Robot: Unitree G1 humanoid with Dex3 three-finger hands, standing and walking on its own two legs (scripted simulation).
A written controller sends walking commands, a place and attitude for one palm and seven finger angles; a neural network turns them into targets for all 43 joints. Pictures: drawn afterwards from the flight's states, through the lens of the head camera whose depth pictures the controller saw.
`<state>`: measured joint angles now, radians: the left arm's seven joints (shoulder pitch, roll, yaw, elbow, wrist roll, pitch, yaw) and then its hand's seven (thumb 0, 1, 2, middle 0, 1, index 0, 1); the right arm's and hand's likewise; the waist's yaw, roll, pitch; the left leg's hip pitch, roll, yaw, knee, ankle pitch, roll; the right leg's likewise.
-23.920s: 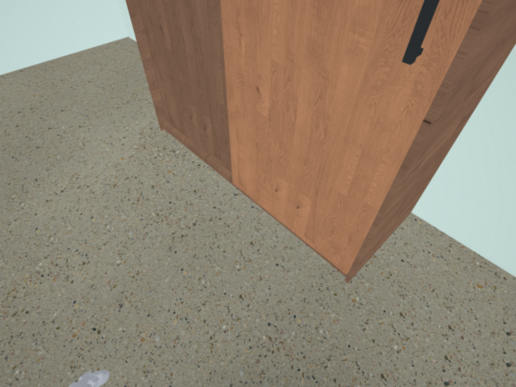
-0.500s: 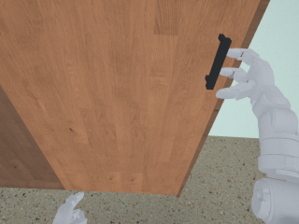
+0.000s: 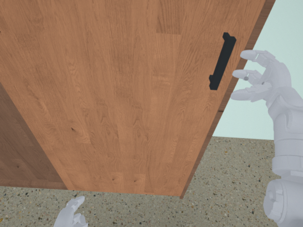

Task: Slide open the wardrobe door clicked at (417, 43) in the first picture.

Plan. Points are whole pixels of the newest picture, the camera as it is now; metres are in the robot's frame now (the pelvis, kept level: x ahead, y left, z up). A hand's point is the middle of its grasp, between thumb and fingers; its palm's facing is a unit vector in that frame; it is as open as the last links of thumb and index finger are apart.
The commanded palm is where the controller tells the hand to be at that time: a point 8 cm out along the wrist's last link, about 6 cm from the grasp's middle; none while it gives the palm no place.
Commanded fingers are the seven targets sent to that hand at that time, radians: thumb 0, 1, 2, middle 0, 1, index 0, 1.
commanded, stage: move the hooked fingers beside the handle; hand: right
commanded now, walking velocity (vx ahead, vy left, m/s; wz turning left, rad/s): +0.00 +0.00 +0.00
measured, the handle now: (219, 62) +0.48 -0.13 +0.24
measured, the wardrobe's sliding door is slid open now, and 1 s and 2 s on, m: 0.00 0.00 0.00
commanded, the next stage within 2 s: none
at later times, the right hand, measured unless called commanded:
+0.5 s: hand (250, 78) +0.40 -0.19 +0.25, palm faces -0.01 +1.00 -0.01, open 14.0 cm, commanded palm +0.37 -0.24 +0.24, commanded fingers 0.00 0.50 -0.30 0.30 1.20 0.30 1.20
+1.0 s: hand (249, 85) +0.40 -0.19 +0.23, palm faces +0.04 +1.00 -0.02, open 14.0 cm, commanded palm +0.37 -0.24 +0.25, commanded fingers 0.00 0.50 -0.30 0.30 1.20 0.30 1.20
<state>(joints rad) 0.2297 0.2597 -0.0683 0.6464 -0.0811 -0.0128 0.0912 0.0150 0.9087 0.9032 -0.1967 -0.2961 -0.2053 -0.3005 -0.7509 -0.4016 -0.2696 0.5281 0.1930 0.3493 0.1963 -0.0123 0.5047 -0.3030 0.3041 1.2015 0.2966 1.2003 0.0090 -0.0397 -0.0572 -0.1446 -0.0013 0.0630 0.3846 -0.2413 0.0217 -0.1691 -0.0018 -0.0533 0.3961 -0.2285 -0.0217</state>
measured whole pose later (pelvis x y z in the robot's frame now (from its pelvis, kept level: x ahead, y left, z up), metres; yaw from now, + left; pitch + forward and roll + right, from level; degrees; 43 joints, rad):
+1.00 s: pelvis -0.01 +0.00 +0.00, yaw +0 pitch +0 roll +0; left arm 0.22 0.26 -0.07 0.64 -0.08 -0.02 0.09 0.01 0.91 0.90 -0.20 -0.30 -0.21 -0.30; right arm -0.71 -0.41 -0.28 0.49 0.20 0.37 0.20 -0.01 0.50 -0.30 0.30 1.20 0.30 1.20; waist 0.01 -0.04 -0.05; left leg -0.15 0.00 0.07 0.39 -0.23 0.03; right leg -0.17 0.00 -0.04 0.40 -0.22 -0.02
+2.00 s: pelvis +0.00 +0.00 +0.00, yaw +0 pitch +0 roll +0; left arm 0.22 0.27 -0.06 0.63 -0.09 -0.01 0.08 0.02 0.91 0.90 -0.20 -0.30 -0.20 -0.30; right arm -0.63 -0.39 -0.27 0.37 0.20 0.39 0.21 -0.01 0.50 -0.30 0.30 1.20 0.30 1.20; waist -0.01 -0.05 -0.06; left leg -0.13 0.00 0.06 0.39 -0.25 0.02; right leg -0.16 0.00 -0.05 0.41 -0.24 -0.02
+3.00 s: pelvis -0.01 +0.00 +0.00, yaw -1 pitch +0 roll +0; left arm 0.17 0.27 -0.08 0.65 -0.09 -0.03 0.10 0.01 0.91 0.90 -0.20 -0.30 -0.21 -0.30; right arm -0.77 -0.42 -0.23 0.54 0.22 0.41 0.24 -0.01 0.51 -0.30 0.30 1.20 0.30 1.20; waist -0.01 -0.05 -0.07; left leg -0.15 0.00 0.09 0.40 -0.24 0.02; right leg -0.19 0.00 -0.02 0.42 -0.22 -0.02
